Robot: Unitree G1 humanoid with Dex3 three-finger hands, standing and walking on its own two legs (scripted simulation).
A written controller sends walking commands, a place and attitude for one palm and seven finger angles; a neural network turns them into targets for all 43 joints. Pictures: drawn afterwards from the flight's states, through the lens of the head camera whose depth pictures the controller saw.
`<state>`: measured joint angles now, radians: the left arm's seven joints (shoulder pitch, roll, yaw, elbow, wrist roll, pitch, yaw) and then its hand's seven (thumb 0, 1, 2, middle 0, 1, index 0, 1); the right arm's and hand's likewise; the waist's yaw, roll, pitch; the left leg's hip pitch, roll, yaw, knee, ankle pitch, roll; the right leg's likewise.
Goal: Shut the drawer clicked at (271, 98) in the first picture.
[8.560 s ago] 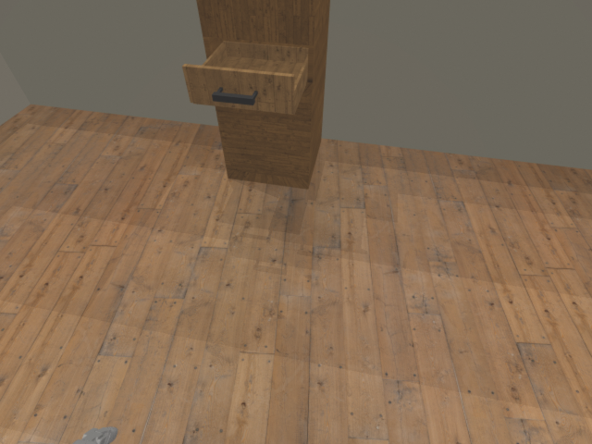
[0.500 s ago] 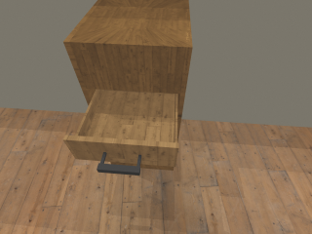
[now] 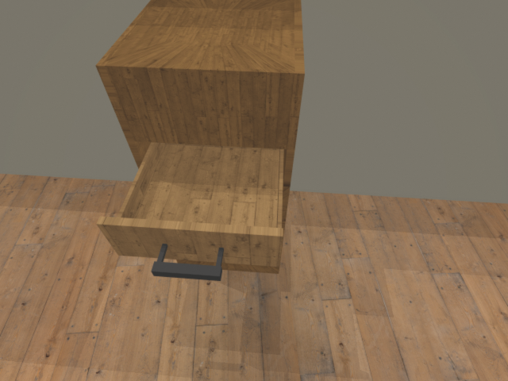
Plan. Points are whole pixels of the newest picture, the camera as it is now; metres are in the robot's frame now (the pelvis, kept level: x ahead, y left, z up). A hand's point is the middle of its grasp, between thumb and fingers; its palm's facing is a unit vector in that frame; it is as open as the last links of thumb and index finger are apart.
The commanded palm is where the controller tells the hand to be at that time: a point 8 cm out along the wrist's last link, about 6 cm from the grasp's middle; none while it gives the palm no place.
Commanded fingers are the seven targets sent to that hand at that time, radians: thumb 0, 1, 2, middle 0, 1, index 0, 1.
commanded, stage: look again from close up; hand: left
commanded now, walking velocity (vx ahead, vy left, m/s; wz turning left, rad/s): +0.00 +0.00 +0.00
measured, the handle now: (189, 261) +0.37 +0.16 -0.13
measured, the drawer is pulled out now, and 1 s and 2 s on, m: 0.26 0.26 0.26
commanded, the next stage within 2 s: come to a stop and stand still in 0.18 s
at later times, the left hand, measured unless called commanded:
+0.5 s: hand out of the picture -0.02 +0.18 -0.18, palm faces +0.01 -0.98 -0.20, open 7.3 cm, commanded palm none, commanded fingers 0.00 0.90 0.90 -0.20 -0.30 -0.20 -0.30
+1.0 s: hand out of the picture -0.06 +0.19 -0.17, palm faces +0.03 -0.98 -0.19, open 7.4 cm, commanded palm none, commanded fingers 0.00 0.90 0.90 -0.20 -0.30 -0.20 -0.30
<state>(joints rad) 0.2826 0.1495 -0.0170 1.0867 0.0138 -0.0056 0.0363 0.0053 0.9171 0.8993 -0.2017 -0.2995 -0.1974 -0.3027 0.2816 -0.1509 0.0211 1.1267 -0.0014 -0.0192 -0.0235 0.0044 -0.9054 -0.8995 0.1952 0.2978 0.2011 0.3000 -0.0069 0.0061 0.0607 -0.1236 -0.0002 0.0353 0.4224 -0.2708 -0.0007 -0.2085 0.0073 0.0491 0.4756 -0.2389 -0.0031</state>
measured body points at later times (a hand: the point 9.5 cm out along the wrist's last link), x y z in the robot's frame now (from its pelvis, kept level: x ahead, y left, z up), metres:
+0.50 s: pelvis -0.02 +0.01 +0.00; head -0.03 +0.00 +0.44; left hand -0.02 +0.23 -0.16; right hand -0.01 -0.21 -0.17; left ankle -0.03 +0.12 -0.74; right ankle +0.01 -0.12 -0.74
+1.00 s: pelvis -0.03 +0.02 +0.00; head -0.03 +0.01 +0.45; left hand -0.06 +0.24 -0.16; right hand -0.04 -0.20 -0.16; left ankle -0.03 +0.12 -0.74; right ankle +0.01 -0.12 -0.74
